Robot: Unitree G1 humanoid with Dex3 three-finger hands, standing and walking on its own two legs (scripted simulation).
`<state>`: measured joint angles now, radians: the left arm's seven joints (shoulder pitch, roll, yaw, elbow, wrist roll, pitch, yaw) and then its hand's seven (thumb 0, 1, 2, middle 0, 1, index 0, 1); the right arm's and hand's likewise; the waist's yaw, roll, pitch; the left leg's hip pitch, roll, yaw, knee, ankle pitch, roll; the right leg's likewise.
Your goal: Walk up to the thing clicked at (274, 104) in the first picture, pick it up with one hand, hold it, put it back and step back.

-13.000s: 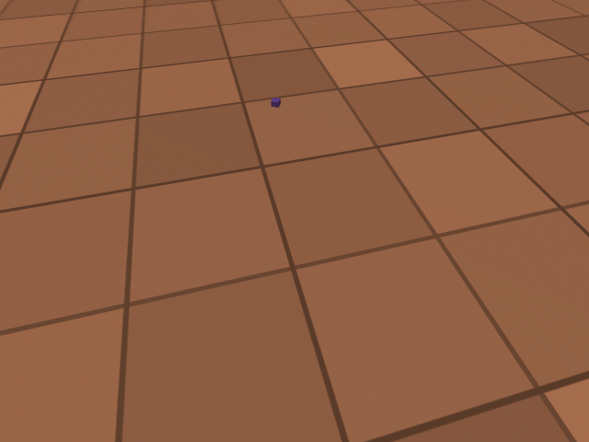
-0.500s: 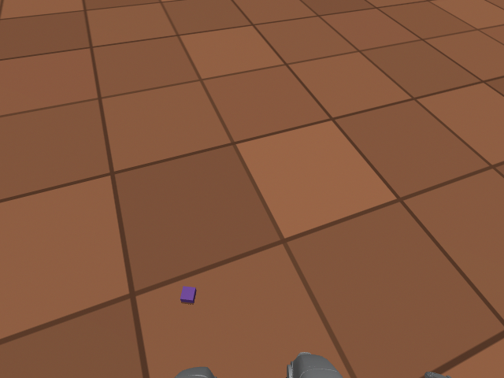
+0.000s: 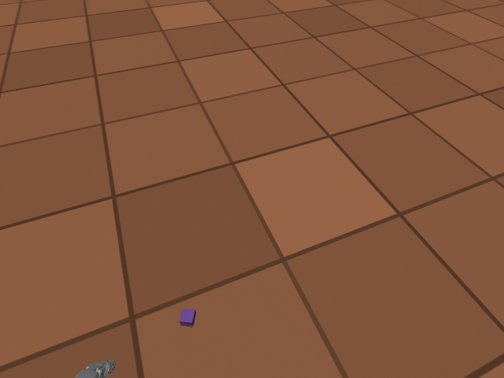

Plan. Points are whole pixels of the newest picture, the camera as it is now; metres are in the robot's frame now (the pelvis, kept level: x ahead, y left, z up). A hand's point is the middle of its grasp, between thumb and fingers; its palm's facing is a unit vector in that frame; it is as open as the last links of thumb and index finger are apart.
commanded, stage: walk up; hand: left
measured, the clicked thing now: (187, 316) +0.45 +0.26 -0.76
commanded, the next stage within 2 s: stand in 1.12 s
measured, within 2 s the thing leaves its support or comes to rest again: neither
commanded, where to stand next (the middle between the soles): +0.07 +0.00 m, yaw +2 degrees
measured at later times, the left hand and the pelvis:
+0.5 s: hand out of the picture +0.09 +0.25 -0.15, palm faces +0.01 -0.94 -0.33, open 7.4 cm; pelvis +0.02 +0.00 +0.01, yaw +1 degrees
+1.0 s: hand out of the picture +0.11 +0.25 -0.15, palm faces +0.00 -0.95 -0.32, open 7.4 cm; pelvis +0.03 +0.00 +0.01, yaw +1 degrees
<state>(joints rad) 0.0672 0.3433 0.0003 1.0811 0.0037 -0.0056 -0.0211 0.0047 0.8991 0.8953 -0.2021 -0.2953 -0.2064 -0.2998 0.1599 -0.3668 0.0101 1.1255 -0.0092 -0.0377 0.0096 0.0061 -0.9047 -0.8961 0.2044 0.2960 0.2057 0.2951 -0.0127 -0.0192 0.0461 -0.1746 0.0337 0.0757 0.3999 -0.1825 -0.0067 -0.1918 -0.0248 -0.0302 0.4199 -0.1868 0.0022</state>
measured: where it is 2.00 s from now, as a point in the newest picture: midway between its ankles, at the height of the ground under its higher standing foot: outside the picture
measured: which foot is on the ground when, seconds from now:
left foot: down 0.00-1.00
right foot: down 0.00-1.00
